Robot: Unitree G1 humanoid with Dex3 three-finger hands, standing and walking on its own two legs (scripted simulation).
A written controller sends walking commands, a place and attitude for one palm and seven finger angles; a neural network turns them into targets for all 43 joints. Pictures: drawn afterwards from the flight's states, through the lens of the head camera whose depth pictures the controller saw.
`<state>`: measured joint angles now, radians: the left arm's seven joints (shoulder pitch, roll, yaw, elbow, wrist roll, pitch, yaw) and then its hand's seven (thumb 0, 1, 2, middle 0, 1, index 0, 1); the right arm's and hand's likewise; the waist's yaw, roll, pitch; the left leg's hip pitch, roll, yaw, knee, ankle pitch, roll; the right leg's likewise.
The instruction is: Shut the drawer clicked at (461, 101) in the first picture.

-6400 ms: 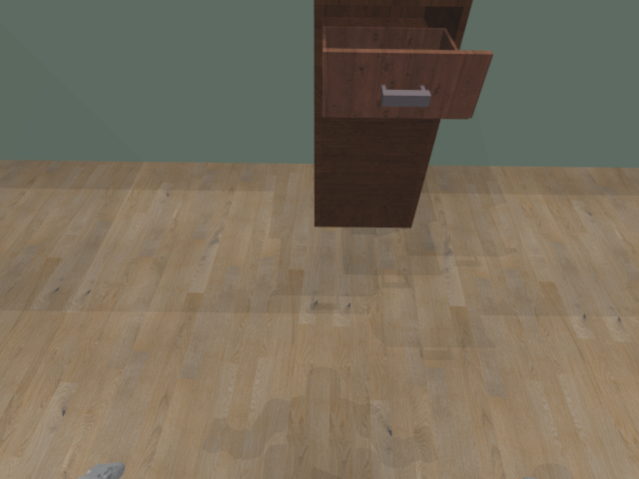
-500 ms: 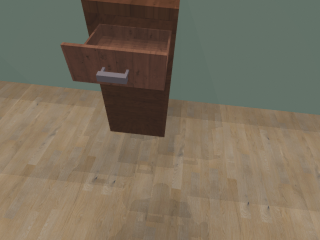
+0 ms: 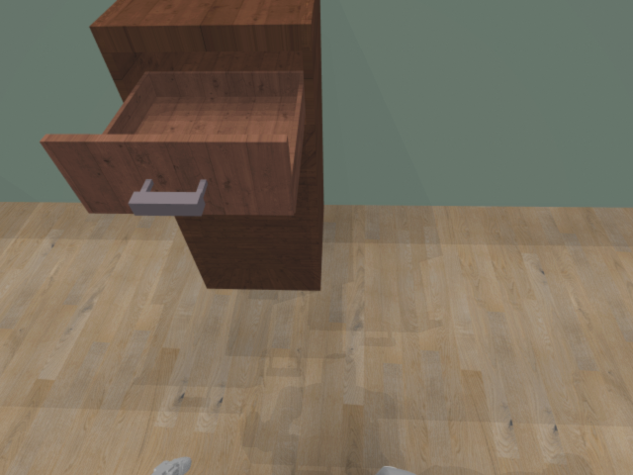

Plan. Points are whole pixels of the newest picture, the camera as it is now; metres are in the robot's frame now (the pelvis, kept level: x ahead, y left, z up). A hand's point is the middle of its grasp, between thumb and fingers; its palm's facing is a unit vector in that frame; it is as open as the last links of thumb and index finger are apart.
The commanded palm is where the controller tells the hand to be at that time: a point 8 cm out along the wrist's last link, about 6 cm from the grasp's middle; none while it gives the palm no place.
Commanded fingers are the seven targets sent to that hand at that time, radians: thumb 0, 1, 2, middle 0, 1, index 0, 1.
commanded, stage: take the last steps up to it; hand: left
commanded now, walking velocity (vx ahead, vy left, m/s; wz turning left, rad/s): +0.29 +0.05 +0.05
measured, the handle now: (171, 194) +0.52 +0.25 +0.05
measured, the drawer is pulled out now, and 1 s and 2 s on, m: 0.30 0.30 0.30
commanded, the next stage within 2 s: come to a stop and stand still in 0.42 s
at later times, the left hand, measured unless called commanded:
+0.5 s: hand out of the picture +0.09 +0.22 -0.17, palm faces +0.10 -0.98 -0.16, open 7.4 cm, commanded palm none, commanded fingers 0.00 0.90 0.90 -0.20 -0.30 -0.20 -0.30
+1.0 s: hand (188, 405) +0.25 +0.22 -0.15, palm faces +0.04 -0.97 -0.25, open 7.3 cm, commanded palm none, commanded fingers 0.00 0.90 0.90 -0.20 -0.30 -0.20 -0.30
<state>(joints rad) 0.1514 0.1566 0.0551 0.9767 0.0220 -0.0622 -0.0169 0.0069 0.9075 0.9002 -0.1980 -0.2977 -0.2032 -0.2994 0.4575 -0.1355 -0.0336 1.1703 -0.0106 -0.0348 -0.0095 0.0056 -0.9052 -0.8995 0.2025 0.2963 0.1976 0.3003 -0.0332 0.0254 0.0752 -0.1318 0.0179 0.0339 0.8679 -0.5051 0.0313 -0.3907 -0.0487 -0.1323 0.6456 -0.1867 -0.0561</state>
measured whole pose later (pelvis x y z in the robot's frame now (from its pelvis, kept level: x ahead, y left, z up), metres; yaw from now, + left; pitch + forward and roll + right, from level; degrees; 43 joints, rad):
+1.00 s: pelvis +0.17 +0.03 +0.02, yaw +0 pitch -1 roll +1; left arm 0.15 0.15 0.05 1.01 0.03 0.02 0.04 0.01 0.91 0.90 -0.20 -0.30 -0.21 -0.30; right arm 0.23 -0.15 -0.06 1.07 0.00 0.04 -0.03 0.00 -0.91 -0.90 0.20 0.30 0.20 0.30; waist 0.00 0.01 0.08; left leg -0.31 0.01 0.04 0.82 -0.50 -0.03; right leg -0.33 -0.06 -0.08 0.53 -0.18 -0.03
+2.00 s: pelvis +0.13 +0.04 +0.02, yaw -1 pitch -1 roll -2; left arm 0.33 0.11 0.00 1.10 0.02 -0.04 0.05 0.01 0.91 0.90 -0.20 -0.30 -0.21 -0.30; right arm 0.30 -0.15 -0.01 1.09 -0.01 0.00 -0.02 0.01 -0.92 -0.90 0.20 0.30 0.20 0.30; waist -0.02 0.05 0.03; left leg -0.24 0.06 0.02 0.55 -0.29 -0.01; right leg -0.20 0.05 -0.07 0.47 -0.26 -0.04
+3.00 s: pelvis +0.22 +0.06 +0.01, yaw -1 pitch +0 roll +0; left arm 0.37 0.15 0.03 1.13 0.03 0.01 0.02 0.01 0.91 0.90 -0.20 -0.30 -0.20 -0.30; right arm 0.28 -0.14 0.00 1.08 -0.03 -0.07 -0.03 0.01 -0.92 -0.90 0.20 0.30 0.20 0.30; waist -0.01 -0.05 0.06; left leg -0.18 0.01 0.12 0.58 -0.39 0.05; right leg -0.33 -0.02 -0.05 1.02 -0.53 -0.04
